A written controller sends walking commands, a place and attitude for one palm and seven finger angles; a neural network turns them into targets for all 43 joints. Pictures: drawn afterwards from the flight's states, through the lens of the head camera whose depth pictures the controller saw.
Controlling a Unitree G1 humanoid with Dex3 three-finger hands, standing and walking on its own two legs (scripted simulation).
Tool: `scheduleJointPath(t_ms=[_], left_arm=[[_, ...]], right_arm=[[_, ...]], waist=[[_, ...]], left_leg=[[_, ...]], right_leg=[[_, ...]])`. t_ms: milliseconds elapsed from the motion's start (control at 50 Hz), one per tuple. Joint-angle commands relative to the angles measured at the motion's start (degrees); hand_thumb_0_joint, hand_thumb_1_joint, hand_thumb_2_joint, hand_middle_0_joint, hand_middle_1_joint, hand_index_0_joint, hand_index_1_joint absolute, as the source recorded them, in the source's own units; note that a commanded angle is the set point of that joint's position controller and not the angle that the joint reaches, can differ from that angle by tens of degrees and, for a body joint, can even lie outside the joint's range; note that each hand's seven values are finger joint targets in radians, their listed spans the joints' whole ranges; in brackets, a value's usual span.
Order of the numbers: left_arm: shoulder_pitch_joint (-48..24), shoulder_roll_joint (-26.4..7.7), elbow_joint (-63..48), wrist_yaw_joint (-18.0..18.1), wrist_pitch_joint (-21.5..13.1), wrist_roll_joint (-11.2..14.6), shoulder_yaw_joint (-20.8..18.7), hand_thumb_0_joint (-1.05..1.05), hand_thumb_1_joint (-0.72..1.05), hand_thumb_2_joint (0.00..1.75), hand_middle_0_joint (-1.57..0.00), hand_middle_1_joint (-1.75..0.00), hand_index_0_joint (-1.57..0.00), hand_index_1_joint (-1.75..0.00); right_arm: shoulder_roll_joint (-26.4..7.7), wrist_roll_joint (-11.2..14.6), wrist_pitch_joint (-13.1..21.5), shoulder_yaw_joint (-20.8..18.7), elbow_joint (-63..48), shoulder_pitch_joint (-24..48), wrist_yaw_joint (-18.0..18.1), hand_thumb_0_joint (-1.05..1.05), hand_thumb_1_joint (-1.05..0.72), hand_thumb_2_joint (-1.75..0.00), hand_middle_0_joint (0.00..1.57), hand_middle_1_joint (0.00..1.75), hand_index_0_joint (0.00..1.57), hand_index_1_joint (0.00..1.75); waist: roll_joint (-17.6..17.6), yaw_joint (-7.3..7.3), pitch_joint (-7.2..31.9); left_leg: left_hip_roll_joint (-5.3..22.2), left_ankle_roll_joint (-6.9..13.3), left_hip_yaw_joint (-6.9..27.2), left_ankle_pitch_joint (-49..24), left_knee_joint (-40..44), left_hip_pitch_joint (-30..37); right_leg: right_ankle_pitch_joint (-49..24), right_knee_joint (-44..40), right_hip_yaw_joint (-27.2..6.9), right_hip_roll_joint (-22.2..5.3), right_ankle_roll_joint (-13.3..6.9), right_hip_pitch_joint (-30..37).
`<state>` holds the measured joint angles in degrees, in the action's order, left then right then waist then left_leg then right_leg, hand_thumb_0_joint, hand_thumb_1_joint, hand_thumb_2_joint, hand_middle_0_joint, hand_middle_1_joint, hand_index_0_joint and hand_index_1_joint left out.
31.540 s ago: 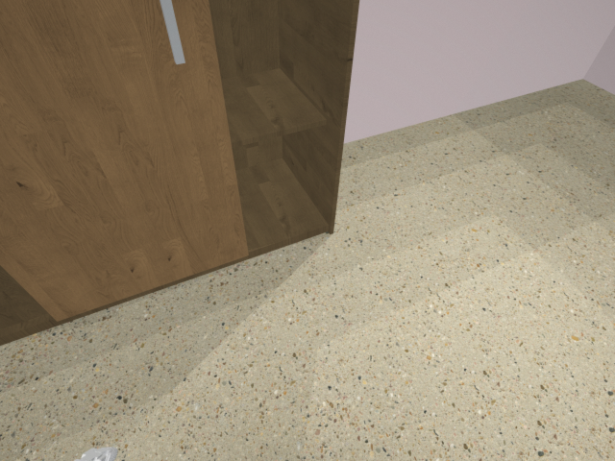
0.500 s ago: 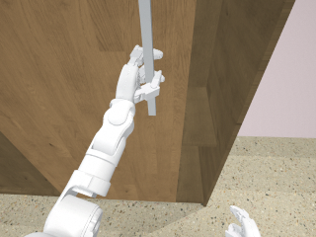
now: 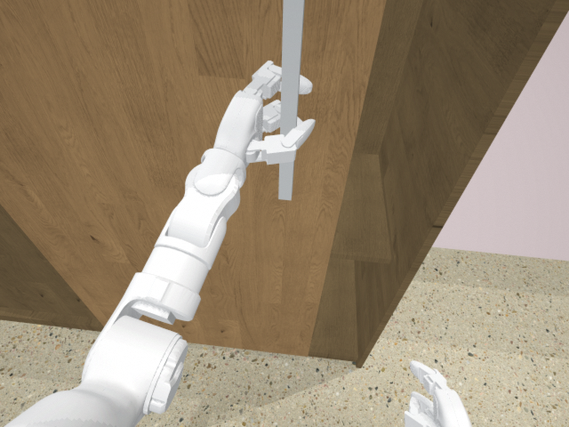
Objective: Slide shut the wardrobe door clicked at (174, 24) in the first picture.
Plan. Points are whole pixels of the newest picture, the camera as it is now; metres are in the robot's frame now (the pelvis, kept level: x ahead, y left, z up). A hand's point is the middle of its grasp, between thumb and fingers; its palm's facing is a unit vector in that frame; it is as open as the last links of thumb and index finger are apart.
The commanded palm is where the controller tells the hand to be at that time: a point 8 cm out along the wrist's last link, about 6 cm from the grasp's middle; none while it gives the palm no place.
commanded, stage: loosen the grip on the handle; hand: left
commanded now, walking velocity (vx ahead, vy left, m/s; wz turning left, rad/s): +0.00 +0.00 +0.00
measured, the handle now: (290, 102) +0.45 +0.03 +0.24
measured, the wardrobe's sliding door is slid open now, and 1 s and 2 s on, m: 0.17 0.17 0.17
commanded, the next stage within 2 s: slip the hand off the handle in 0.46 s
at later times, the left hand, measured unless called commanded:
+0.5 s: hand (292, 145) +0.40 +0.03 +0.21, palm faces -0.19 -0.97 -0.16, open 14.3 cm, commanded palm +0.40 +0.07 +0.22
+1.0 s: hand (281, 145) +0.40 +0.04 +0.21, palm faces -0.28 -0.95 -0.16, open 14.7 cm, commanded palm +0.40 +0.13 +0.21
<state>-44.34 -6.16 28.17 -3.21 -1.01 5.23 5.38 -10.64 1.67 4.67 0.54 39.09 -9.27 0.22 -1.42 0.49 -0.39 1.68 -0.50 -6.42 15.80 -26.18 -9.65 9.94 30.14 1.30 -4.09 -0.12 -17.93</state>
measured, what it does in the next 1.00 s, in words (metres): stands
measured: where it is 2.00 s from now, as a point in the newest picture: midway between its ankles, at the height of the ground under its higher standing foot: outside the picture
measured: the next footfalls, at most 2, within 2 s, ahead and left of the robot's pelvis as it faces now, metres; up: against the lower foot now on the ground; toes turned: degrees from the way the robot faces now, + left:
none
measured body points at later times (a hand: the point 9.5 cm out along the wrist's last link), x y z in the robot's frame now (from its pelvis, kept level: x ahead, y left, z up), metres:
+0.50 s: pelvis -0.04 -0.03 -0.01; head -0.04 -0.04 +0.44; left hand +0.41 +0.08 +0.22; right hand +0.02 -0.30 -0.12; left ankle -0.02 +0.11 -0.74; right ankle +0.04 -0.14 -0.74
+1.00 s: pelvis -0.02 +0.00 -0.01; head -0.01 -0.01 +0.44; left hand +0.41 +0.09 +0.22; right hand +0.09 -0.25 -0.11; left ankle -0.02 +0.11 -0.74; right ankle +0.04 -0.14 -0.74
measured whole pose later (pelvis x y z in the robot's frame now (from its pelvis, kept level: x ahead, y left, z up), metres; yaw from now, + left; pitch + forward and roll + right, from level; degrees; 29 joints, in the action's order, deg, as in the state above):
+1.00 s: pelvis -0.02 +0.00 -0.01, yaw -4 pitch +2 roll +1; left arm -45.0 -13.1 38.5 -9.8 -16.0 6.3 -2.6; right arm -12.5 2.3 9.2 3.6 38.5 -15.4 3.4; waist -1.1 -2.2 0.8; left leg -1.3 1.0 -1.9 17.0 -31.3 -16.2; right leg 9.0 30.6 -3.3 -1.4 1.5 -23.5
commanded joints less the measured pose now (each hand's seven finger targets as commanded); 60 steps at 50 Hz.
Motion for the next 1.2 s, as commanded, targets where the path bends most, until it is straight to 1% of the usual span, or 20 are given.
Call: scheduleJointPath(t_ms=[0, 40, 60, 100, 140, 220, 240, 260, 320, 400, 440, 500, 520, 540, 580, 700, 780, 820, 1060, 1180], left_arm=[[-30.0, -3.5, -1.0, 0.8, -5.3, 2.0, -6.6, 0.00, 0.05, 0.49, -0.45, -1.40, -0.45, -1.40], [-28.5, -2.8, -0.1, 0.8, -9.4, 1.0, -6.2, 0.00, -0.19, 0.37, -0.45, -1.40, -0.45, -1.40], [-29.6, -2.9, 0.2, 0.2, -11.4, 0.8, -5.5, 0.00, -0.31, 0.32, -0.45, -1.40, -0.45, -1.40], [-33.0, -5.1, 2.2, -0.7, -14.4, 0.8, -6.1, 0.00, -0.55, 0.20, -0.42, -1.37, -0.42, -1.37], [-33.5, -10.1, 4.7, -0.8, -16.7, 0.3, -9.0, 0.00, -0.55, 0.20, -0.40, -1.33, -0.40, -1.33], [-36.7, -10.5, 6.8, -1.4, -19.4, -0.6, -7.0, 0.00, -0.55, 0.20, -0.34, -1.27, -0.34, -1.27], [-36.5, -12.2, 8.1, -1.5, -19.5, -0.3, -8.5, 0.00, -0.55, 0.20, -0.33, -1.25, -0.33, -1.25], [-39.9, -21.7, 7.2, -1.4, -19.9, -0.4, -15.4, 0.00, -0.55, 0.20, -0.32, -1.23, -0.32, -1.23], [-40.6, -16.8, 7.8, -2.4, -19.6, 1.6, -12.0, 0.00, -0.55, 0.20, -0.28, -1.18, -0.28, -1.18], [-39.4, -15.2, 9.4, -2.2, -19.9, 2.1, -10.1, 0.00, -0.55, 0.20, -0.25, -1.15, -0.25, -1.15], [-39.3, -14.6, 8.1, -1.6, -20.3, 1.7, -9.5, 0.00, -0.55, 0.20, -0.25, -1.15, -0.25, -1.15], [-40.1, -13.4, 7.2, -0.8, -20.7, 1.5, -8.5, 0.00, -0.55, 0.20, -0.25, -1.15, -0.25, -1.15], [-38.8, -14.8, 8.3, -0.6, -20.5, 1.3, -9.6, 0.00, -0.55, 0.20, -0.25, -1.15, -0.25, -1.15], [-32.5, -21.8, 12.4, -0.5, -20.3, 0.7, -16.0, 0.00, -0.55, 0.20, -0.25, -1.15, -0.25, -1.15], [-35.3, -19.9, 8.6, -1.4, -20.4, 0.9, -13.3, 0.00, -0.55, 0.20, -0.25, -1.15, -0.25, -1.15], [-33.2, -22.4, 8.4, -2.3, -19.2, 1.4, -15.9, 0.00, -0.55, 0.20, -0.25, -1.15, -0.25, -1.15], [-32.8, -20.9, 6.4, -2.6, -18.1, 1.5, -14.9, 0.00, -0.55, 0.20, -0.25, -1.15, -0.25, -1.15], [-31.2, -21.8, 6.8, -2.2, -17.2, 1.7, -16.1, 0.00, -0.55, 0.20, -0.25, -1.15, -0.25, -1.15], [-21.5, -24.3, -3.8, -2.4, -11.5, 2.6, -18.8, 0.00, -0.55, 0.20, -0.25, -1.15, -0.25, -1.15], [-10.1, -24.4, -11.4, -3.1, -9.1, 4.7, -22.1, 0.00, -0.55, 0.20, -0.25, -1.15, -0.25, -1.15]], right_arm=[[-8.3, 0.3, 3.7, -1.2, -7.0, -1.6, -0.6, 0.00, -0.90, -0.90, 0.20, 0.30, 0.20, 0.30], [-9.0, -0.1, 4.4, -1.2, -7.6, -2.5, -1.0, 0.00, -0.90, -0.90, 0.20, 0.30, 0.20, 0.30], [-9.3, 0.0, 4.6, -1.3, -7.9, -2.7, -1.0, 0.00, -0.90, -0.90, 0.20, 0.30, 0.20, 0.30], [-9.5, 0.4, 5.3, -1.2, -8.0, -2.3, -0.6, 0.00, -0.90, -0.90, 0.20, 0.30, 0.20, 0.30], [-10.0, 0.6, 5.8, -1.2, -7.6, -2.8, -0.2, 0.00, -0.90, -0.90, 0.20, 0.30, 0.20, 0.30], [-10.0, 0.9, 7.8, -1.1, -7.1, -4.2, 0.2, 0.00, -0.90, -0.90, 0.20, 0.30, 0.20, 0.30], [-10.3, 0.9, 7.9, -1.3, -6.4, -5.2, 0.3, 0.00, -0.90, -0.90, 0.20, 0.30, 0.20, 0.30], [-11.3, 0.9, 7.8, -1.5, -6.0, -5.6, 0.8, 0.00, -0.90, -0.90, 0.20, 0.30, 0.20, 0.30], [-10.3, 1.4, 8.7, -1.4, -5.9, -4.4, 1.0, 0.00, -0.90, -0.90, 0.20, 0.30, 0.20, 0.30], [-10.7, 1.6, 9.6, -1.6, -4.7, -5.4, 1.0, 0.00, -0.90, -0.90, 0.20, 0.30, 0.20, 0.30], [-10.9, 1.5, 10.2, -1.9, -4.7, -6.0, 1.0, 0.00, -0.90, -0.90, 0.20, 0.30, 0.20, 0.30], [-10.9, 1.2, 11.4, -1.8, -4.6, -6.2, 1.1, 0.00, -0.90, -0.90, 0.20, 0.30, 0.20, 0.30], [-11.1, 1.1, 11.4, -1.8, -4.4, -6.2, 1.2, 0.00, -0.90, -0.90, 0.20, 0.30, 0.20, 0.30], [-11.9, 1.0, 10.8, -2.2, -4.1, -7.0, 1.3, 0.00, -0.90, -0.90, 0.20, 0.30, 0.20, 0.30], [-11.2, 1.2, 10.2, -1.4, -5.5, -5.4, 1.2, 0.00, -0.90, -0.90, 0.20, 0.30, 0.20, 0.30], [-11.2, 1.1, 9.4, -0.9, -6.9, -4.7, 2.3, 0.00, -0.90, -0.90, 0.20, 0.30, 0.20, 0.30], [-10.7, 1.0, 9.0, -0.4, -7.6, -4.3, 2.8, 0.00, -0.90, -0.90, 0.20, 0.30, 0.20, 0.30], [-10.7, 1.0, 8.6, -0.2, -7.7, -4.1, 3.3, 0.00, -0.90, -0.90, 0.20, 0.30, 0.20, 0.30], [-9.9, 0.9, 5.2, 0.1, -8.8, -3.5, 5.3, 0.00, -0.90, -0.90, 0.20, 0.30, 0.20, 0.30], [-9.3, 0.9, 3.9, 0.0, -11.0, -1.8, 5.4, 0.00, -0.90, -0.90, 0.20, 0.30, 0.20, 0.30]], waist=[[-2.9, -3.65, 14.9], [-4.5, -3.51, 13.4], [-8.4, -3.68, 14.8], [-7.1, -3.97, 13.3], [-5.8, -3.64, 11.9], [-5.7, -4.55, 13.9], [-6.1, -4.63, 14.5], [-6.2, -3.79, 17.3], [-6.4, -4.40, 16.9], [-3.9, -5.01, 13.6], [-2.2, -4.89, 14.7], [-3.6, -5.47, 15.4], [-4.4, -5.14, 15.4], [-6.4, -3.05, 14.8], [-4.9, -3.96, 13.8], [-4.0, -3.11, 14.0], [-1.8, -2.91, 13.8], [-3.8, -2.64, 13.3], [-0.6, -0.11, 15.3], [-3.0, 2.24, 18.3]], left_leg=[[-0.2, -0.1, 2.4, -14.5, 1.8, 0.8], [0.1, 0.6, 3.1, -10.2, 2.9, 0.4], [0.1, 0.7, 3.3, -8.1, 3.4, -0.2], [-0.6, 1.2, 2.5, 0.5, 3.9, -3.1], [-1.6, 1.5, 1.9, 6.6, 3.5, -6.0], [-2.7, 2.0, 1.6, 9.0, 2.7, -8.4], [-2.8, 1.9, 1.9, 9.3, 2.7, -8.7], [-3.0, 2.1, 2.0, 8.9, 2.5, -9.8], [-3.4, 2.3, 1.9, 8.1, 2.0, -11.3], [-3.9, 2.0, 2.9, 10.1, 1.6, -11.7], [-3.9, 2.0, 3.3, 10.3, 1.9, -10.5], [-3.9, 2.0, 3.9, 11.0, 1.8, -10.7], [-3.8, 2.0, 3.9, 10.9, 1.6, -11.2], [-3.8, 2.1, 4.0, 10.8, 1.7, -13.6], [-3.9, 2.3, 3.7, 11.2, 1.3, -14.0], [-3.0, 2.0, 4.8, 13.2, 2.5, -13.3], [-2.4, 1.8, 6.0, 14.0, 3.8, -12.1], [-2.2, 1.9, 6.0, 13.7, 3.7, -12.8], [-1.4, 1.3, 5.2, -5.7, 3.9, -6.8], [-1.5, 1.3, 3.9, -10.7, 3.9, -5.3]], right_leg=[[-9.0, -2.8, 1.0, 3.2, -1.9, 4.9], [-6.2, -2.8, 1.0, 3.6, -2.2, 3.0], [-4.4, -2.5, 0.9, 3.7, -1.9, 3.6], [2.8, -3.8, -0.4, 3.6, -1.6, 2.3], [8.2, -5.6, -1.8, 3.1, -1.5, 2.5], [13.7, -7.4, -3.9, 2.7, -1.1, 3.3], [14.4, -7.5, -3.9, 2.7, -1.0, 3.6], [15.3, -8.1, -5.2, 2.4, -0.8, 6.6], [16.9, -9.9, -6.7, 2.0, -0.6, 7.9], [18.7, -10.3, -6.5, 2.3, -0.6, 4.5], [16.7, -9.2, -5.3, 2.6, -0.7, 3.9], [16.1, -8.5, -5.1, 3.0, -0.4, 3.4], [16.2, -8.4, -5.1, 3.0, -0.4, 3.6], [17.2, -8.6, -5.3, 2.8, -0.5, 5.2], [18.1, -9.1, -6.2, 2.4, -0.3, 4.7], [15.1, -6.9, -4.4, 3.1, -0.4, 4.0], [11.4, -5.1, -2.9, 3.5, -0.6, 3.1], [11.4, -5.2, -2.9, 3.5, -0.4, 3.4], [-2.4, -4.8, -1.4, 3.9, -1.4, 8.2], [-8.4, -4.8, -1.3, 4.0, -1.2, 13.8]])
